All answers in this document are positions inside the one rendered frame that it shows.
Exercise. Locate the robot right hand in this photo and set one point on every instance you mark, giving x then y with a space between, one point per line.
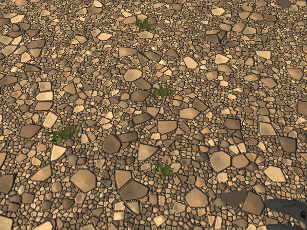
293 208

